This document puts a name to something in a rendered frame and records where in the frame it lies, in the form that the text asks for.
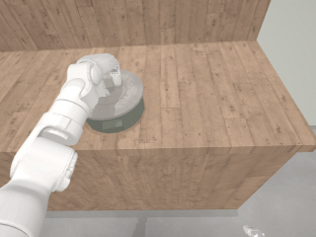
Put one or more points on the table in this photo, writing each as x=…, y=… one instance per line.
x=217, y=123

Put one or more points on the robot left forearm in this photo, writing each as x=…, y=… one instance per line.
x=64, y=121

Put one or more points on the pot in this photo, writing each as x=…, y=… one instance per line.
x=119, y=124

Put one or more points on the robot right hand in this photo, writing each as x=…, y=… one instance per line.
x=253, y=232

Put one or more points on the knob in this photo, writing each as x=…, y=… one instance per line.
x=109, y=83

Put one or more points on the robot left hand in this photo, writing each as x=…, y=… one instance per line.
x=109, y=64

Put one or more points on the robot left upper arm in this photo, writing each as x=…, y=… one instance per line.
x=46, y=167

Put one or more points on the lid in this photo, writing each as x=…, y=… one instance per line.
x=122, y=100

